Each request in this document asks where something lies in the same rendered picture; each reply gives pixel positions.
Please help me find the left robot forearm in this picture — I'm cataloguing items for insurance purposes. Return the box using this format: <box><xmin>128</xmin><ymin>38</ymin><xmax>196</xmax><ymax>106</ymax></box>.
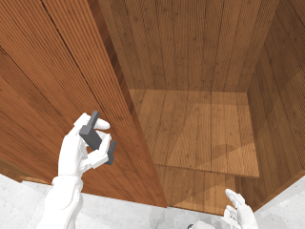
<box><xmin>36</xmin><ymin>175</ymin><xmax>84</xmax><ymax>229</ymax></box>

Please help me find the robot left hand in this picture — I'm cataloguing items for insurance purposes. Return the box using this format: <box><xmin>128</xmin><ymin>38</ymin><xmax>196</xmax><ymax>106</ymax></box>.
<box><xmin>58</xmin><ymin>113</ymin><xmax>112</xmax><ymax>178</ymax></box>

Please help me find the handle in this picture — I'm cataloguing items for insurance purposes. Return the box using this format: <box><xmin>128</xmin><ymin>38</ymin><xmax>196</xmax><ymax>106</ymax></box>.
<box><xmin>79</xmin><ymin>111</ymin><xmax>117</xmax><ymax>165</ymax></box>

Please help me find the robot right hand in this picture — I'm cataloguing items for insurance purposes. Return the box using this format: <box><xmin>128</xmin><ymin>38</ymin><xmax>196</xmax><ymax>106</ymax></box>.
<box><xmin>221</xmin><ymin>189</ymin><xmax>259</xmax><ymax>229</ymax></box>

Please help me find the wardrobe door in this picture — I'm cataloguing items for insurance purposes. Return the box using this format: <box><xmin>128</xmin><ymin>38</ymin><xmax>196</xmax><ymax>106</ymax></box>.
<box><xmin>0</xmin><ymin>156</ymin><xmax>40</xmax><ymax>179</ymax></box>
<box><xmin>0</xmin><ymin>0</ymin><xmax>168</xmax><ymax>208</ymax></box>

